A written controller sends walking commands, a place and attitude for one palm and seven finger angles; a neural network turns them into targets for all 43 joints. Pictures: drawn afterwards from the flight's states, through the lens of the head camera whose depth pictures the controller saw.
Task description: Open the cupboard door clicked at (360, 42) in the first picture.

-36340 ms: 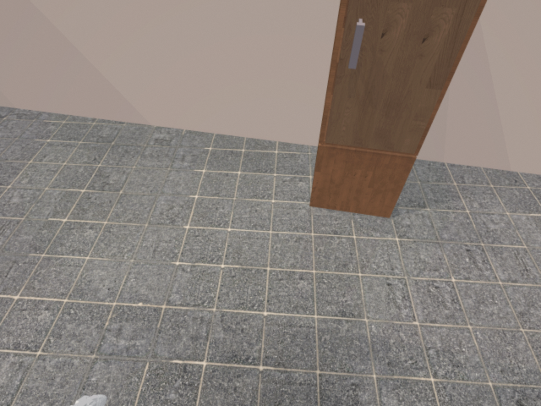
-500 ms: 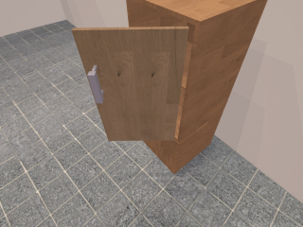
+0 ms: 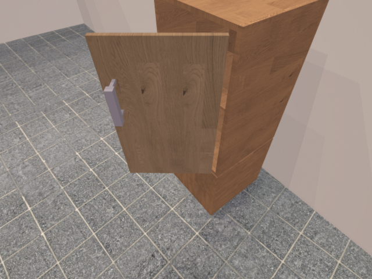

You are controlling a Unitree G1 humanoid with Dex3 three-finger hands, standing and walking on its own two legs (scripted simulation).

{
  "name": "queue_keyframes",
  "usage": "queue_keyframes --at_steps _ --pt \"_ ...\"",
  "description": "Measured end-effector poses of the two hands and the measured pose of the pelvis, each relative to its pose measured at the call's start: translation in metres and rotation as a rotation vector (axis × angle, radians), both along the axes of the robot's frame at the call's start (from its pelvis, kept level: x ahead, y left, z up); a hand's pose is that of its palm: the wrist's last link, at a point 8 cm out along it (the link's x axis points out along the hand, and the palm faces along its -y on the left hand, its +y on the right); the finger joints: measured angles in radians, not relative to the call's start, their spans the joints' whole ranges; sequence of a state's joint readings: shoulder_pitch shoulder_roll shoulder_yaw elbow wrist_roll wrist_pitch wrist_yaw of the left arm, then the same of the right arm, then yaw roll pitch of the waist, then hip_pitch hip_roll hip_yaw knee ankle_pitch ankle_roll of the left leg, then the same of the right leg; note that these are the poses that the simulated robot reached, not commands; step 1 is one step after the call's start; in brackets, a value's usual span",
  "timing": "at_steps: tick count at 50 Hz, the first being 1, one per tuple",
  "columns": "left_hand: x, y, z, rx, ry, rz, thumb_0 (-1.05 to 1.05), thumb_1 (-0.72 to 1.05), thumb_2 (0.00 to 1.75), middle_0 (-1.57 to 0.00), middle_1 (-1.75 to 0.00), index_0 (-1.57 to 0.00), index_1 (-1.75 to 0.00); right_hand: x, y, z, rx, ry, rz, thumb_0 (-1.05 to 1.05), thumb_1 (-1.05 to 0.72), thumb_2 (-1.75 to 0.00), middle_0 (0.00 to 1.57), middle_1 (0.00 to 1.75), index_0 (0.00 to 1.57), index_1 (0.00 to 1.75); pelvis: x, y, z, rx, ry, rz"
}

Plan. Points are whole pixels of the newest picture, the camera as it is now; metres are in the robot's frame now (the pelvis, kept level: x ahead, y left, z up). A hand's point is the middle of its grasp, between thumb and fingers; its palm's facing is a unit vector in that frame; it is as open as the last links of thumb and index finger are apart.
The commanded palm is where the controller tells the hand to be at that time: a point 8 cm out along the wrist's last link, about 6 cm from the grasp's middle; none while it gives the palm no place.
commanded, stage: raise the hand with hooked fingers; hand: left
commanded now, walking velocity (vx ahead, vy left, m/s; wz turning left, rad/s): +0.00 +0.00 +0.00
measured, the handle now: (116, 102) +0.57 +0.25 +0.06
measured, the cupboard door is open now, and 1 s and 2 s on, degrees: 51 51 51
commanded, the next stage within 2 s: move the hooked fingers beside the handle in 2.00 s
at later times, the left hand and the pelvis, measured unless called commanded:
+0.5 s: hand (87, 261) +0.16 +0.21 -0.01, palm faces +0.13 -0.99 -0.06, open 9.6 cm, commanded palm +0.15 +0.27 -0.01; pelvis +0.00 +0.00 -0.08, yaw +5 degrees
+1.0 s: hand (70, 222) +0.22 +0.26 +0.03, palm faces +0.06 -1.00 -0.07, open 12.6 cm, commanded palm +0.20 +0.31 +0.04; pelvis +0.00 +0.02 -0.04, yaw +3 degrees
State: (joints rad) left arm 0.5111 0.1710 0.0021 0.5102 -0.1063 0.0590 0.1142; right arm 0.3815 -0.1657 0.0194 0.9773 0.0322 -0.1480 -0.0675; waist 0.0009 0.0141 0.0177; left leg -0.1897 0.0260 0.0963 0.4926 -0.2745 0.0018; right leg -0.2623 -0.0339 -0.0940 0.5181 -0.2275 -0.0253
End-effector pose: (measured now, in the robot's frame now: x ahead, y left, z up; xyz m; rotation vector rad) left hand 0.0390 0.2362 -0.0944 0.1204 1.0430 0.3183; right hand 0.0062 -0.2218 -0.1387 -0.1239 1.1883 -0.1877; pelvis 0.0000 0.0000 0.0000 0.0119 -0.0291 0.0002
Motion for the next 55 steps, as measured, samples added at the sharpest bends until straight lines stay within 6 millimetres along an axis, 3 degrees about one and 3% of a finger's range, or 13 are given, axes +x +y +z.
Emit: queue_keyframes --at_steps 5,8,12,16,19,24,28,32,37,41,48,55 --pt "0.097 0.003 0.078 0.033 -0.610 -0.070 0.04 0.89 0.87 -0.20 -0.34 -0.20 -0.35 0.075 -0.033 0.021 -0.098 -0.359 0.068 0.03 -0.93 -0.90 0.21 0.30 0.20 0.30 -0.007 0.003 -0.012 -0.001 0.051 0.046" --pt "0.132 -0.007 0.100 -0.036 -0.931 -0.156 0.03 0.82 0.85 -0.20 -0.37 -0.20 -0.38 0.124 -0.045 0.039 -0.141 -0.542 0.126 0.02 -0.92 -0.90 0.20 0.30 0.20 0.30 -0.010 0.001 -0.028 0.007 0.116 0.042" --pt "0.134 -0.015 0.088 -0.102 -1.099 -0.290 0.01 0.72 0.82 -0.21 -0.43 -0.21 -0.43 0.181 -0.048 0.059 -0.173 -0.714 0.201 0.02 -0.92 -0.90 0.20 0.30 0.20 0.30 -0.011 -0.003 -0.053 0.008 0.170 0.032" --pt "0.109 -0.005 0.055 -0.135 -0.973 -0.257 0.01 0.62 0.78 -0.22 -0.48 -0.22 -0.49 0.223 -0.032 0.067 -0.169 -0.791 0.256 0.01 -0.91 -0.90 0.20 0.30 0.20 0.30 -0.007 -0.003 -0.068 0.000 0.195 0.040" --pt "0.089 0.010 0.050 -0.088 -0.913 -0.186 0.01 0.55 0.75 -0.23 -0.53 -0.23 -0.53 0.239 -0.010 0.062 -0.138 -0.794 0.299 0.01 -0.91 -0.90 0.20 0.30 0.20 0.30 -0.004 -0.003 -0.073 -0.021 0.205 0.055" --pt "0.088 0.026 0.078 0.005 -1.016 -0.204 0.01 0.43 0.70 -0.23 -0.60 -0.23 -0.61 0.235 0.028 0.034 -0.050 -0.715 0.369 0.01 -0.91 -0.90 0.20 0.30 0.20 0.30 -0.003 0.000 -0.075 -0.058 0.216 0.083" --pt "0.113 0.028 0.089 -0.030 -1.032 -0.293 0.01 0.33 0.66 -0.24 -0.66 -0.24 -0.67 0.211 0.047 0.008 0.020 -0.610 0.351 0.01 -0.90 -0.90 0.21 0.30 0.21 0.30 -0.005 0.003 -0.073 -0.067 0.225 0.086" --pt "0.134 0.035 0.091 -0.081 -0.955 -0.319 0.01 0.24 0.62 -0.25 -0.72 -0.25 -0.73 0.180 0.047 -0.002 0.042 -0.521 0.277 0.01 -0.90 -0.90 0.21 0.30 0.21 0.30 -0.004 0.007 -0.065 -0.059 0.223 0.073" --pt "0.142 0.049 0.104 -0.054 -0.954 -0.280 0.01 0.12 0.57 -0.26 -0.80 -0.26 -0.80 0.151 0.028 0.002 -0.006 -0.466 0.206 0.01 -0.90 -0.90 0.21 0.31 0.21 0.30 0.001 0.012 -0.055 -0.048 0.213 0.059" --pt "0.145 0.058 0.113 -0.027 -0.991 -0.277 0.00 0.03 0.53 -0.26 -0.86 -0.26 -0.86 0.142 0.008 0.010 -0.067 -0.452 0.197 0.02 -0.90 -0.90 0.21 0.30 0.21 0.30 0.002 0.015 -0.051 -0.046 0.204 0.057" --pt "0.154 0.068 0.120 -0.033 -1.007 -0.294 0.00 -0.13 0.46 -0.27 -0.96 -0.27 -0.97 0.151 -0.010 0.031 -0.140 -0.501 0.202 0.02 -0.90 -0.90 0.21 0.30 0.20 0.30 0.002 0.018 -0.045 -0.047 0.179 0.058" --pt "0.168 0.084 0.136 -0.021 -1.034 -0.278 0.00 -0.30 0.39 -0.29 -1.07 -0.29 -1.07 0.171 0.001 0.047 -0.125 -0.570 0.232 0.01 -0.90 -0.90 0.20 0.30 0.20 0.30 0.003 0.017 -0.037 -0.047 0.149 0.060"
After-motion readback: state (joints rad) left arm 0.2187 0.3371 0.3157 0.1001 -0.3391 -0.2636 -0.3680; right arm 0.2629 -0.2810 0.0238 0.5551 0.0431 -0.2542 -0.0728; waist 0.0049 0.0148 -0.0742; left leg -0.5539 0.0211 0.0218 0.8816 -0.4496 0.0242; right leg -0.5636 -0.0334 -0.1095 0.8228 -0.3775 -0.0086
